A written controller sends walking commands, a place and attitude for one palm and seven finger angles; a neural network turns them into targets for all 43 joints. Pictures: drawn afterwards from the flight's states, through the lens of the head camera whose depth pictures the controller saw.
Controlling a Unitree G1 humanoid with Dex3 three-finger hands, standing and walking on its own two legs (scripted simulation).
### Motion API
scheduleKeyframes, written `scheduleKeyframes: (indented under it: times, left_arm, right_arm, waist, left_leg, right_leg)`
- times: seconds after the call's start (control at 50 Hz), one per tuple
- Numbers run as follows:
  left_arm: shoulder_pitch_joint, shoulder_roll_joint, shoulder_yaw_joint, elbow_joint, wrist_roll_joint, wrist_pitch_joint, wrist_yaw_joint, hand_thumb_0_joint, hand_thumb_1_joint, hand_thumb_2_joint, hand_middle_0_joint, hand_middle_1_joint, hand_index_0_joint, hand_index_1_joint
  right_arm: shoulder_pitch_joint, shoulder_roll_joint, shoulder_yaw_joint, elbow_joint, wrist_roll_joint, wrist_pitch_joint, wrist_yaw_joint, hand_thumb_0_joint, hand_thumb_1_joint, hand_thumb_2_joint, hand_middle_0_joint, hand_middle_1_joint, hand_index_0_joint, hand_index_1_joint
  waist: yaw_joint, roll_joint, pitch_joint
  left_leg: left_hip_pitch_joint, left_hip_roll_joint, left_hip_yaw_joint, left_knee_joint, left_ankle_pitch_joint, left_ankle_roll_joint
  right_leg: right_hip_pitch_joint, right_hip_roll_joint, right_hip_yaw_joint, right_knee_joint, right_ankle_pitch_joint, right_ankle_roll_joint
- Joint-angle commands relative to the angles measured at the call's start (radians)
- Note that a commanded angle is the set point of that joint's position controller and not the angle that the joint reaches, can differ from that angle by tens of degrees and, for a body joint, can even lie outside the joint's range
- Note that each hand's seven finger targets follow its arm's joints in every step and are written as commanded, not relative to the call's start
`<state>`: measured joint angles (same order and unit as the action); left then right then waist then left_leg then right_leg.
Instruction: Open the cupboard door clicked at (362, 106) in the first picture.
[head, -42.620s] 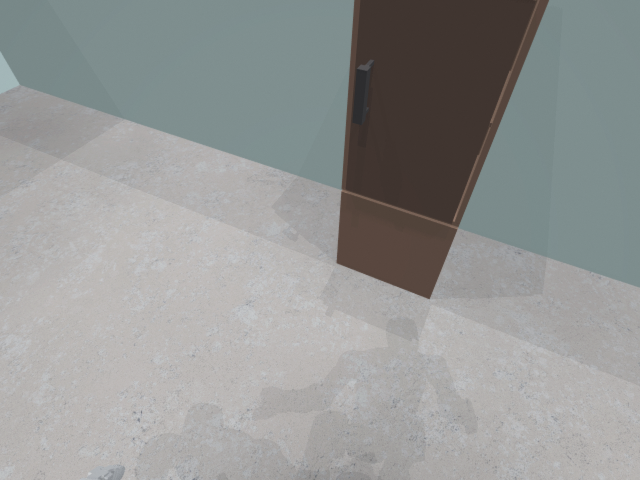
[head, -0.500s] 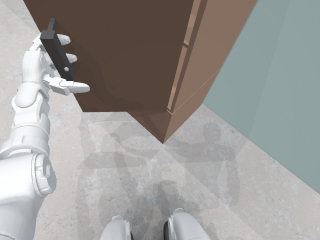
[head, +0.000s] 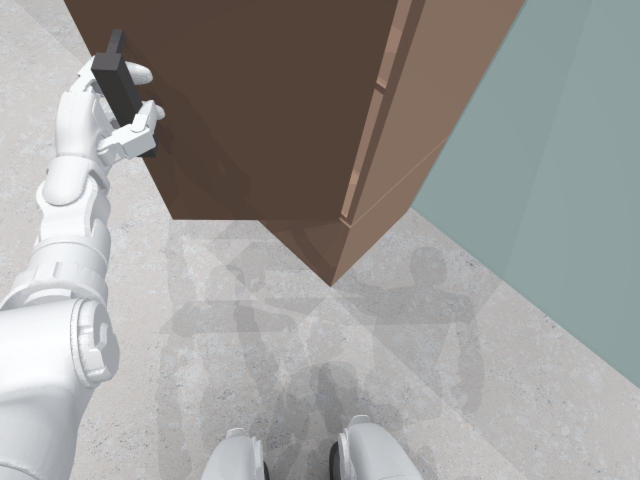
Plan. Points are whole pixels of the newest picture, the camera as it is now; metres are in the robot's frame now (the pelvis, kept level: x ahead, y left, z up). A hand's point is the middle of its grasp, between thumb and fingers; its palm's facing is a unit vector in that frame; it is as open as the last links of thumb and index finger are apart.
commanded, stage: close the thumb around the handle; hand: left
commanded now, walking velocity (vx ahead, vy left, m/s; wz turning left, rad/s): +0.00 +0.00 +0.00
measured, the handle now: (133, 97) +0.57 +0.19 +0.08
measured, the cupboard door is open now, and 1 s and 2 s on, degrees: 46 92 93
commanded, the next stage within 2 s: pull the door open along its arc in 0.02 s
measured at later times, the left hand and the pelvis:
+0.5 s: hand (145, 163) +0.47 +0.16 +0.08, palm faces -0.06 -1.00 -0.01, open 6.2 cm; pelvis +0.01 +0.00 +0.02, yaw -2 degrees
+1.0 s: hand (255, 288) +0.31 +0.05 +0.09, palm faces +0.30 -0.95 +0.03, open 6.8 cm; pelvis +0.03 -0.03 +0.03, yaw +1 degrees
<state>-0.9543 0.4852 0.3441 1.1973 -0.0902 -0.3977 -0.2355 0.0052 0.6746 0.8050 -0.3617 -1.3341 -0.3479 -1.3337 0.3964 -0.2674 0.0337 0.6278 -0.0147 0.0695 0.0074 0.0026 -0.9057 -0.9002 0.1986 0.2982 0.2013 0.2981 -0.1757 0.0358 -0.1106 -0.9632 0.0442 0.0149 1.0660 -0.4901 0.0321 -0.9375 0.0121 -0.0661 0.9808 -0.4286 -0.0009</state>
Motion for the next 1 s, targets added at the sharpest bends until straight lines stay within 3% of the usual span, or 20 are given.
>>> scheduleKeyframes:
  times: [0.0,0.08,0.1,0.2,0.24,0.28,0.32,0.4,0.46,0.52,0.54,0.56,0.58,0.6,0.68,0.78,0.84,0.86,0.96,0.98]
  left_arm:
    - [-0.448,0.226,0.034,-0.204,-0.008,-0.055,-0.018,0.0,0.9,0.9,-0.4,-1.35,-0.4,-1.35]
    - [-0.416,0.258,0.054,-0.195,-0.011,-0.049,-0.033,0.0,0.9,0.9,-0.4,-1.35,-0.4,-1.35]
    - [-0.433,0.23,0.03,-0.196,-0.014,-0.045,-0.037,0.0,0.9,0.9,-0.4,-1.35,-0.4,-1.35]
    - [-0.341,0.246,0.062,-0.246,-0.021,-0.055,-0.039,0.0,0.9,0.9,-0.4,-1.35,-0.4,-1.35]
    - [-0.268,0.222,0.056,-0.25,-0.034,-0.046,-0.045,0.0,0.9,0.9,-0.4,-1.35,-0.4,-1.35]
    - [-0.202,0.22,0.063,-0.293,-0.043,-0.051,-0.048,0.0,0.9,0.9,-0.4,-1.35,-0.4,-1.35]
    - [-0.134,0.201,0.055,-0.364,-0.052,-0.051,-0.05,0.0,0.9,0.9,-0.4,-1.35,-0.4,-1.35]
    - [0.08,0.15,0.048,-0.466,-0.085,-0.039,-0.047,0.0,0.9,0.9,-0.4,-1.35,-0.4,-1.35]
    - [0.265,0.105,0.032,-0.623,-0.117,-0.036,-0.045,0.0,0.9,0.9,-0.4,-1.35,-0.4,-1.35]
    - [0.408,-0.007,-0.042,-0.744,-0.139,-0.026,-0.032,0.0,0.9,0.9,-0.4,-1.35,-0.4,-1.35]
    - [0.447,-0.052,-0.002,-0.818,-0.174,-0.025,0.039,0.0,0.9,0.9,-0.4,-1.35,-0.4,-1.35]
    - [0.506,-0.108,-0.06,-0.859,-0.16,-0.022,0.083,0.0,0.9,0.9,-0.4,-1.35,-0.4,-1.35]
    - [0.549,-0.14,-0.059,-0.908,-0.156,-0.016,0.141,0.0,0.9,0.9,-0.4,-1.35,-0.4,-1.35]
    - [0.594,-0.174,-0.06,-0.935,-0.147,-0.005,0.214,0.0,0.9,0.9,-0.4,-1.35,-0.4,-1.35]
    - [0.74,-0.28,-0.125,-1.056,-0.053,0.007,0.439,0.0,0.9,0.9,-0.4,-1.35,-0.4,-1.35]
    - [0.901,-0.371,-0.213,-1.184,0.061,0.033,0.637,0.0,0.9,0.9,-0.4,-1.35,-0.4,-1.35]
    - [1.012,-0.434,-0.298,-1.27,0.128,0.07,0.719,0.0,0.9,0.9,-0.4,-1.35,-0.4,-1.35]
    - [1.081,-0.434,-0.312,-1.281,0.143,0.084,0.731,0.0,0.9,0.9,-0.4,-1.35,-0.4,-1.35]
    - [1.194,-0.503,-0.411,-1.381,0.168,0.12,0.747,0.0,0.9,0.9,-0.4,-1.35,-0.4,-1.35]
    - [1.169,-0.52,-0.43,-1.378,0.172,0.121,0.751,0.0,0.9,0.9,-0.4,-1.35,-0.4,-1.35]
  right_arm:
    - [0.18,-0.185,-0.061,-0.04,0.0,-0.017,-0.019,0.0,-0.9,-0.9,0.2,0.3,0.2,0.3]
    - [0.177,-0.182,-0.056,-0.051,0.005,-0.013,-0.022,0.0,-0.9,-0.9,0.2,0.3,0.2,0.3]
    - [0.174,-0.18,-0.055,-0.051,0.005,-0.014,-0.021,0.0,-0.9,-0.9,0.2,0.3,0.2,0.3]
    - [0.174,-0.18,-0.062,-0.068,0.005,-0.012,-0.018,0.0,-0.9,-0.9,0.2,0.3,0.2,0.3]
    - [0.167,-0.179,-0.062,-0.082,0.008,-0.009,-0.013,0.0,-0.9,-0.9,0.2,0.3,0.2,0.3]
    - [0.157,-0.178,-0.065,-0.096,0.012,-0.006,-0.011,0.0,-0.9,-0.9,0.2,0.3,0.2,0.3]
    - [0.143,-0.173,-0.072,-0.112,0.017,-0.002,-0.008,0.0,-0.9,-0.9,0.2,0.3,0.2,0.3]
    - [0.109,-0.162,-0.078,-0.151,0.029,0.003,0.0,0.0,-0.9,-0.9,0.2,0.3,0.2,0.3]
    - [0.071,-0.152,-0.083,-0.187,0.037,-0.004,0.006,0.0,-0.9,-0.9,0.2,0.3,0.2,0.3]
    - [0.027,-0.135,-0.084,-0.207,0.046,-0.015,0.014,0.0,-0.9,-0.9,0.2,0.3,0.2,0.3]
    - [0.005,-0.116,-0.087,-0.215,0.044,-0.025,0.017,0.0,-0.9,-0.9,0.2,0.3,0.2,0.3]
    - [-0.009,-0.114,-0.085,-0.222,0.045,-0.037,0.022,0.0,-0.9,-0.9,0.2,0.3,0.2,0.3]
    - [-0.024,-0.103,-0.087,-0.219,0.04,-0.045,0.026,0.0,-0.9,-0.9,0.2,0.3,0.2,0.3]
    - [-0.035,-0.095,-0.086,-0.219,0.034,-0.051,0.031,0.0,-0.9,-0.9,0.2,0.3,0.2,0.3]
    - [-0.098,-0.072,-0.082,-0.23,0.006,-0.064,0.041,0.0,-0.9,-0.9,0.2,0.3,0.2,0.3]
    - [-0.184,-0.038,-0.071,-0.251,-0.022,-0.05,0.034,0.0,-0.9,-0.9,0.2,0.3,0.2,0.3]
    - [-0.212,-0.015,-0.063,-0.265,-0.031,-0.033,0.031,0.0,-0.9,-0.9,0.2,0.3,0.2,0.3]
    - [-0.212,-0.014,-0.062,-0.27,-0.032,-0.026,0.027,0.0,-0.9,-0.9,0.2,0.3,0.2,0.3]
    - [-0.253,0.013,-0.051,-0.279,-0.037,-0.015,0.006,0.0,-0.9,-0.9,0.2,0.3,0.2,0.3]
    - [-0.26,0.016,-0.049,-0.275,-0.04,-0.019,0.002,0.0,-0.9,-0.9,0.2,0.3,0.2,0.3]
  waist:
    - [-0.025,0.097,-0.483]
    - [-0.013,0.093,-0.465]
    - [-0.027,0.087,-0.448]
    - [0.015,0.13,-0.515]
    - [0.025,0.066,-0.479]
    - [0.045,0.075,-0.504]
    - [0.061,0.085,-0.511]
    - [0.096,0.026,-0.473]
    - [0.131,0.038,-0.477]
    - [0.134,0.011,-0.4]
    - [0.174,0.011,-0.398]
    - [0.163,0.016,-0.37]
    - [0.177,0.036,-0.365]
    - [0.185,-0.01,-0.338]
    - [0.201,-0.065,-0.304]
    - [0.231,-0.079,-0.277]
    - [0.237,-0.066,-0.267]
    - [0.238,-0.098,-0.266]
    - [0.213,-0.122,-0.201]
    - [0.203,-0.118,-0.188]
  left_leg:
    - [0.382,-0.021,-0.073,-0.107,0.433,-0.008]
    - [0.342,-0.024,-0.062,-0.113,0.415,-0.005]
    - [0.337,-0.024,-0.062,-0.115,0.395,-0.004]
    - [0.407,-0.021,-0.062,-0.118,0.481,-0.012]
    - [0.363,-0.026,-0.05,-0.131,0.447,-0.007]
    - [0.375,-0.027,-0.045,-0.143,0.469,-0.008]
    - [0.402,-0.026,-0.039,-0.153,0.506,-0.011]
    - [0.377,-0.03,-0.016,-0.182,0.517,-0.004]
    - [0.397,-0.031,-0.004,-0.205,0.575,-0.004]
    - [0.417,-0.024,-0.002,-0.228,0.572,-0.01]
    - [0.411,-0.026,0.003,-0.238,0.571,-0.018]
    - [0.424,-0.026,0.0,-0.241,0.574,-0.02]
    - [0.433,-0.024,0.002,-0.245,0.581,-0.027]
    - [0.421,-0.023,-0.001,-0.249,0.565,-0.031]
    - [0.384,-0.037,0.006,-0.259,0.455,-0.034]
    - [0.373,-0.049,0.013,-0.266,0.39,-0.031]
    - [0.39,-0.053,0.014,-0.274,0.384,-0.033]
    - [0.389,-0.053,0.011,-0.278,0.38,-0.033]
    - [0.403,-0.058,0.012,-0.277,0.359,-0.033]
    - [0.398,-0.059,0.01,-0.272,0.345,-0.033]
  right_leg:
    - [0.173,0.038,0.029,-0.094,0.333,-0.021]
    - [0.211,0.039,0.034,-0.096,0.347,-0.021]
    - [0.198,0.039,0.033,-0.101,0.332,-0.018]
    - [0.216,0.041,0.028,-0.093,0.374,-0.024]
    - [0.263,0.044,0.029,-0.105,0.379,-0.021]
    - [0.295,0.043,0.028,-0.103,0.405,-0.023]
    - [0.316,0.042,0.027,-0.107,0.434,-0.024]
    - [0.401,0.041,0.031,-0.126,0.489,-0.021]
    - [0.465,0.034,0.033,-0.13,0.543,-0.025]
    - [0.447,0.032,0.022,-0.144,0.524,-0.02]
    - [0.46,0.033,0.013,-0.149,0.51,-0.018]
    - [0.446,0.034,0.008,-0.149,0.493,-0.019]
    - [0.439,0.03,0.004,-0.147,0.489,-0.017]
    - [0.437,0.03,-0.004,-0.148,0.475,-0.015]
    - [0.481,0.016,-0.001,-0.148,0.441,-0.022]
    - [0.532,-0.003,0.021,-0.163,0.424,-0.028]
    - [0.559,-0.007,0.03,-0.177,0.429,-0.032]
    - [0.582,-0.006,0.036,-0.189,0.436,-0.033]
    - [0.608,-0.018,0.064,-0.231,0.503,-0.024]
    - [0.594,-0.023,0.071,-0.231,0.509,-0.019]
